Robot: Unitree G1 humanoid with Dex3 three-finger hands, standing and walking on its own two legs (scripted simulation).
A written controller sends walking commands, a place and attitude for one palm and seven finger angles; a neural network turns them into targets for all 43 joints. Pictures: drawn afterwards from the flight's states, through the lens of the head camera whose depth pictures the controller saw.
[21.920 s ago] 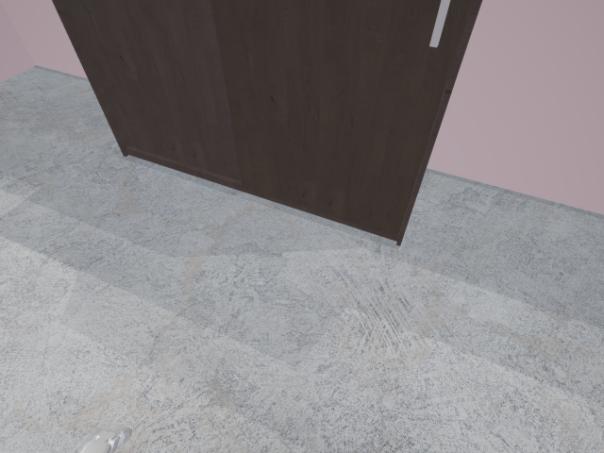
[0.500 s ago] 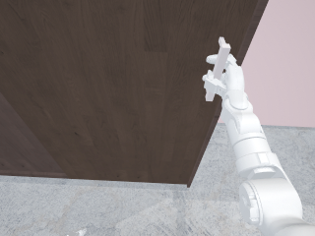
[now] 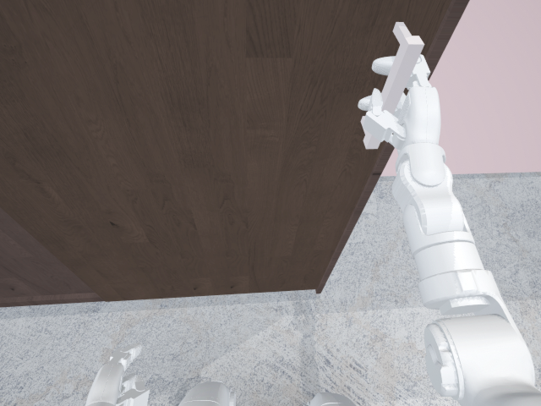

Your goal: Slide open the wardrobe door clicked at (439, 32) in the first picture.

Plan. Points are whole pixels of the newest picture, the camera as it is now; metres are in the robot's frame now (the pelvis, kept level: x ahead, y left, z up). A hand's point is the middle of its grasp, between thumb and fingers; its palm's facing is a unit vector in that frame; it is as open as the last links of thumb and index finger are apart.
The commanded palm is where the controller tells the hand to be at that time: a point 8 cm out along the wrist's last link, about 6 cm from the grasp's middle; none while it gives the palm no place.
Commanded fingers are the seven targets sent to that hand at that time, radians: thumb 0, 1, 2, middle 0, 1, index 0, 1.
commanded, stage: step sideways, sliding the door along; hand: right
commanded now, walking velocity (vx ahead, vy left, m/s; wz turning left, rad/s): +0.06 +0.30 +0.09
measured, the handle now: (384, 91) +0.50 -0.17 +0.18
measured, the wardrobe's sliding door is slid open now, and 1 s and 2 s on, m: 0.00 0.15 0.24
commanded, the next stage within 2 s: none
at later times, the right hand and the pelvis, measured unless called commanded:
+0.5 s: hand (336, 113) +0.45 -0.09 +0.18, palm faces +0.39 +0.92 -0.05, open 6.6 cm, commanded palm +0.41 -0.04 +0.19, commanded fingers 0.00 -0.90 -0.90 0.45 1.40 0.45 1.40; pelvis +0.09 +0.12 +0.01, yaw -6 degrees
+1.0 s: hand (262, 115) +0.44 +0.01 +0.18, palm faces +0.16 +0.99 +0.02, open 6.3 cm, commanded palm +0.41 +0.02 +0.18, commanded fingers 0.00 -0.90 -0.90 0.45 1.40 0.45 1.40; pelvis +0.19 +0.13 +0.01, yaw -2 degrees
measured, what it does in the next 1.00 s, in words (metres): walks ahead: left foot, then right foot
